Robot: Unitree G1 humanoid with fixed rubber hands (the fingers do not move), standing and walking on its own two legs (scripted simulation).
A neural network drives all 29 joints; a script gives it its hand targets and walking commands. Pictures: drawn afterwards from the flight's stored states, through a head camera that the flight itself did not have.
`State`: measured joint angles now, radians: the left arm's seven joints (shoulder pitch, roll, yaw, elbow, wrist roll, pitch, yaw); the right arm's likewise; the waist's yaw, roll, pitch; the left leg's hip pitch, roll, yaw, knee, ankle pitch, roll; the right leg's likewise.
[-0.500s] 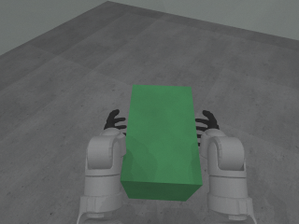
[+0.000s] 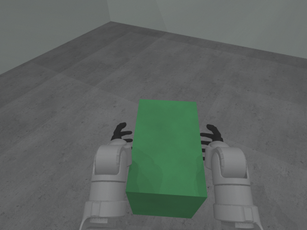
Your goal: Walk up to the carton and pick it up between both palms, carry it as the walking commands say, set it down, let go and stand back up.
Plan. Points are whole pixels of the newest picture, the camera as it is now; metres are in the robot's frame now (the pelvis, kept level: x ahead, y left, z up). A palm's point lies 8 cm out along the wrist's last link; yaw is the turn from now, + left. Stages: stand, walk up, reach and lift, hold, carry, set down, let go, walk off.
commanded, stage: carry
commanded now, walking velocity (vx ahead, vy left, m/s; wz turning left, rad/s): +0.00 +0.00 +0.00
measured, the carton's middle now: (164, 157) +0.34 +0.00 -0.01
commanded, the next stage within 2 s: none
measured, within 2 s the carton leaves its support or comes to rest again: neither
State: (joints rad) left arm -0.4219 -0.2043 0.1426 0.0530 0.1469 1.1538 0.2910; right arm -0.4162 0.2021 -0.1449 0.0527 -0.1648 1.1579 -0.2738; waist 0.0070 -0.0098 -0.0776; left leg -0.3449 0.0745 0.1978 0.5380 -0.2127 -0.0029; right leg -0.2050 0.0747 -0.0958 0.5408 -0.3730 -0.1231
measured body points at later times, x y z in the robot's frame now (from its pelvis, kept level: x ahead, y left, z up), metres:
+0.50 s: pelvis -0.03 +0.01 +0.00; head -0.06 +0.00 +0.45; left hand +0.27 +0.14 +0.08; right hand +0.28 -0.12 +0.07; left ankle +0.04 +0.12 -0.73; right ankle -0.05 -0.03 -0.73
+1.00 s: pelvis -0.04 +0.03 +0.00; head -0.06 +0.03 +0.45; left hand +0.27 +0.16 +0.06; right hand +0.27 -0.10 +0.06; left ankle +0.04 +0.12 -0.73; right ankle -0.05 -0.03 -0.73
